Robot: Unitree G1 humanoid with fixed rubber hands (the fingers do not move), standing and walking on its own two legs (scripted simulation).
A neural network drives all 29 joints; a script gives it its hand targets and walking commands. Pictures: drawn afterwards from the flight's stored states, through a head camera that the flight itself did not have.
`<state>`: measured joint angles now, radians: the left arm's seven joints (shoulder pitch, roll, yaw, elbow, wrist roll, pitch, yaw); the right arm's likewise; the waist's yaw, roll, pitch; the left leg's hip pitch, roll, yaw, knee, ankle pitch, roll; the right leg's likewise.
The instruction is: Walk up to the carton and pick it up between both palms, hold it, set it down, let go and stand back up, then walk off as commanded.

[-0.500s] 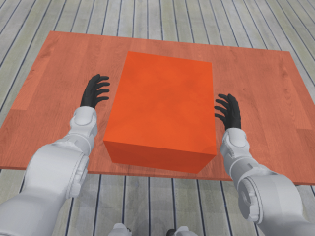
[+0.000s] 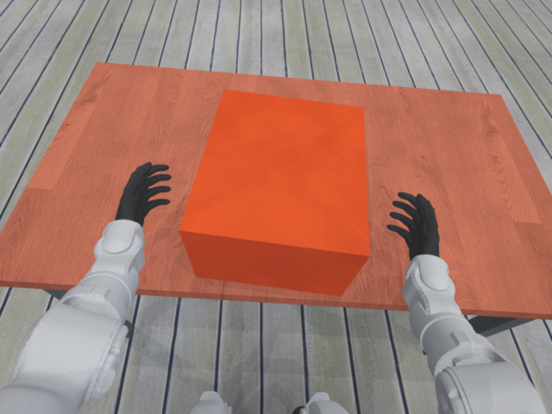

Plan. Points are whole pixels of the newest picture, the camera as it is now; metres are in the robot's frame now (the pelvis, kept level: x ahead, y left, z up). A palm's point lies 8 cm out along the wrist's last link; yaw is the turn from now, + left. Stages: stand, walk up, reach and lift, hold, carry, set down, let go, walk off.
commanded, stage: set down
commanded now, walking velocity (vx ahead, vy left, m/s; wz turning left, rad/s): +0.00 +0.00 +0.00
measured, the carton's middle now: (281, 190) +0.49 -0.03 -0.03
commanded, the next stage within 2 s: none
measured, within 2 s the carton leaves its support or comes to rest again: neither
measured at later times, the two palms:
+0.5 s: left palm (113, 248) +0.37 +0.23 +0.00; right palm (414, 270) +0.33 -0.22 +0.00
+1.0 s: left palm (85, 284) +0.31 +0.25 +0.01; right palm (410, 302) +0.28 -0.20 +0.00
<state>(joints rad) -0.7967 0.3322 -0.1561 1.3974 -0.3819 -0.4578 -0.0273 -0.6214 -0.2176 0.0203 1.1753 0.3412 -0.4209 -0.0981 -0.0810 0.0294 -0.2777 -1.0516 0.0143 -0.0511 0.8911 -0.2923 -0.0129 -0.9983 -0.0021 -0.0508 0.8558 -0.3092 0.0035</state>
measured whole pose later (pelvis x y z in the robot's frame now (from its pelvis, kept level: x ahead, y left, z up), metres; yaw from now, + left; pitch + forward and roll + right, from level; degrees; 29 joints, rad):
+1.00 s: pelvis +0.04 +0.01 +0.05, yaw +1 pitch +9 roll -4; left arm -0.15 0.30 -0.02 0.86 -0.23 -0.44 -0.11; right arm -0.13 -0.09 -0.02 1.00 0.21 -0.62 -0.11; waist -0.03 0.04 -0.06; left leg -0.51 0.03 -0.08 0.66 -0.30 -0.01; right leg -0.40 0.03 -0.05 0.51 -0.25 0.01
